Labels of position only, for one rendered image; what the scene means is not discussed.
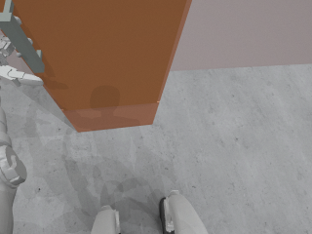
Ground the left robot shin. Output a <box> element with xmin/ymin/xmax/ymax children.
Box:
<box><xmin>101</xmin><ymin>205</ymin><xmax>112</xmax><ymax>211</ymax></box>

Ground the left robot upper arm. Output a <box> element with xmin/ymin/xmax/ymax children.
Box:
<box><xmin>0</xmin><ymin>145</ymin><xmax>27</xmax><ymax>234</ymax></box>

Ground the robot shin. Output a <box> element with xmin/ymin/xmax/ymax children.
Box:
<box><xmin>165</xmin><ymin>190</ymin><xmax>179</xmax><ymax>232</ymax></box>
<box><xmin>101</xmin><ymin>205</ymin><xmax>112</xmax><ymax>211</ymax></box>

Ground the left robot hand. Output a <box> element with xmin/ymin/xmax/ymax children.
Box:
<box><xmin>0</xmin><ymin>16</ymin><xmax>44</xmax><ymax>87</ymax></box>

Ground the robot left forearm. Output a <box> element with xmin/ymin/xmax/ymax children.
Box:
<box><xmin>0</xmin><ymin>86</ymin><xmax>13</xmax><ymax>148</ymax></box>

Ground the handle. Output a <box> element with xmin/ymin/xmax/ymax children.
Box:
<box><xmin>0</xmin><ymin>0</ymin><xmax>45</xmax><ymax>73</ymax></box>

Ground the cupboard door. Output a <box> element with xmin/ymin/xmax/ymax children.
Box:
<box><xmin>0</xmin><ymin>0</ymin><xmax>187</xmax><ymax>111</ymax></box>

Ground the right robot shin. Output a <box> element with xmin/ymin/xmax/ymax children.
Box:
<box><xmin>165</xmin><ymin>190</ymin><xmax>179</xmax><ymax>232</ymax></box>

